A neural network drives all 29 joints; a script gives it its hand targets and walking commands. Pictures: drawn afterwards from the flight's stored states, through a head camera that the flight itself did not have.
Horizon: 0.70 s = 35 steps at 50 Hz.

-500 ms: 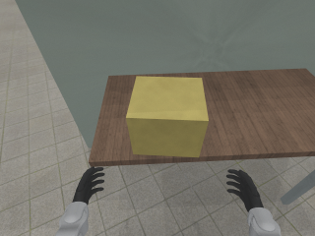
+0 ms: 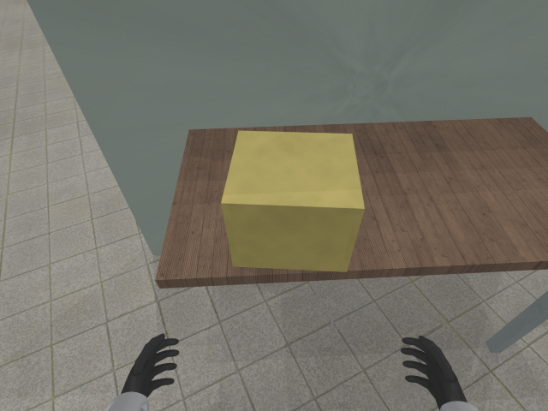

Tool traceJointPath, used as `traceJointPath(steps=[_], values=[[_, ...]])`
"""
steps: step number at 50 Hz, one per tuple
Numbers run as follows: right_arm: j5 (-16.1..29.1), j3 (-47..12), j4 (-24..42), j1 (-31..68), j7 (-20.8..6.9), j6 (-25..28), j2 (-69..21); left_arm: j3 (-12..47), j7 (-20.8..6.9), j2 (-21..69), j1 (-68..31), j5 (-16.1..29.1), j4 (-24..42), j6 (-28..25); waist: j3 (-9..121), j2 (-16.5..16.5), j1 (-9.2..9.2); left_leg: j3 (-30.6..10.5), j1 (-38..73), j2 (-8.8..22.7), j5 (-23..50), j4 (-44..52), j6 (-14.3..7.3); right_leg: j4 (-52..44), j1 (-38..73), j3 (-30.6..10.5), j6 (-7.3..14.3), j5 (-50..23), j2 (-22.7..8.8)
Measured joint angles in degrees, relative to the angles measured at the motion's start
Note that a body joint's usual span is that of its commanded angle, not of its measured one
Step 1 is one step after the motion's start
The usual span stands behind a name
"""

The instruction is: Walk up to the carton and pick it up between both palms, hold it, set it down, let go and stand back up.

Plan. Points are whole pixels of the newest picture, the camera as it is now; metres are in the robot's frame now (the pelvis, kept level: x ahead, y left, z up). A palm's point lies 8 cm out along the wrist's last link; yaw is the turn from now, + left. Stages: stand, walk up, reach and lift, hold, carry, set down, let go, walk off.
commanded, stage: set down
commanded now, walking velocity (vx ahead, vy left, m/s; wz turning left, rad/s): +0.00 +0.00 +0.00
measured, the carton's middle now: (292, 200) +0.52 +0.01 -0.02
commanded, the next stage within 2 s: let go in 0.24 s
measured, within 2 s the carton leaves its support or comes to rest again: neither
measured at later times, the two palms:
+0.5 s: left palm (136, 410) +0.14 +0.23 -0.08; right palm out of the picture +0.14 -0.22 -0.08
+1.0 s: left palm out of the picture +0.12 +0.26 -0.11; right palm out of the picture +0.07 -0.28 -0.11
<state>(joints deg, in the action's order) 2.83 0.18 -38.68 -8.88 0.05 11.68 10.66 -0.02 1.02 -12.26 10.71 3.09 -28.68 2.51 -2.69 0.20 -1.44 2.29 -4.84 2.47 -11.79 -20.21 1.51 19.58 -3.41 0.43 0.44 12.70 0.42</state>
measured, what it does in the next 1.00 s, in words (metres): stands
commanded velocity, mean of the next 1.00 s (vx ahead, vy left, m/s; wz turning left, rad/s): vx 0.00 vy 0.00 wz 0.00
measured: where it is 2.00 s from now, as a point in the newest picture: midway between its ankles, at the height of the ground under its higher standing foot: outside the picture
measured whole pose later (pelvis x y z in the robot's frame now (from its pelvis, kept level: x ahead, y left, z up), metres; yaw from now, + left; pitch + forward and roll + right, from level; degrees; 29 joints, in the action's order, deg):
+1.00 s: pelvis -0.01 +0.01 -0.01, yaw -6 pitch +0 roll +0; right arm -1.8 4.4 -42.1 -14.2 -1.1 -2.8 16.5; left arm -2.1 -0.8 -14.7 17.0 -2.4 -38.5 0.2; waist 0.3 -0.4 -0.2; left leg 7.3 -13.7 4.8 -17.9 -31.9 1.1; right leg 31.0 -14.6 -4.4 -0.1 16.4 2.3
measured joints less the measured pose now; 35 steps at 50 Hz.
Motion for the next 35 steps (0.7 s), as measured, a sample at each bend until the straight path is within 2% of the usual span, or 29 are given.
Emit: traceJointPath(steps=[6,10,17,26,35], values=[[-1.24,-0.65,-2.93,-0.13,0.16,-1.42,0.11,-0.53,-1.55,0.59,-0.14,-1.68,-2.36,2.94,-0.16,-0.32,0.33,0.26,1.21,-0.19,0.08,0.42,-0.22,-0.43,1.13,-0.21,-0.2,-0.18,-0.19],[-2.16,0.19,-3.56,-0.94,-0.24,-2.29,-0.25,-0.43,-1.42,0.93,0.67,-2.22,-2.9,4.73,-1.24,-0.44,0.24,0.46,1.35,-0.22,0.02,0.19,-0.31,-0.14,1.17,-0.36,-0.28,-0.18,-0.25],[-3.96,1.59,-1.88,-1.4,-0.74,-1.19,-0.21,0.36,-0.11,0.0,1.18,-1.62,-1.57,3.78,-2.32,-0.4,0.39,0.38,-0.91,-0.14,0.06,-1.06,-0.3,1.2,-1.12,-0.22,-0.24,-0.15,-0.23],[-3.14,1.38,-3.76,-1.09,-0.87,-0.26,0.21,0.47,-0.22,-0.11,0.58,-2.04,-1.28,3.84,-1.53,-0.04,0.69,0.33,-0.95,-0.04,-0.04,-1.42,-0.18,1.65,-1.21,-0.09,-0.11,0.01,-0.15],[-4.19,1.84,-1.92,-2.12,-0.97,-1.14,0.3,1.04,-0.25,0.22,0.18,-1.48,-2.24,4.73,-1.31,-0.58,0.67,0.77,-0.86,-0.23,-0.22,-1.85,-0.32,3.09,-1.75,-0.45,-0.21,0.58,-0.38]])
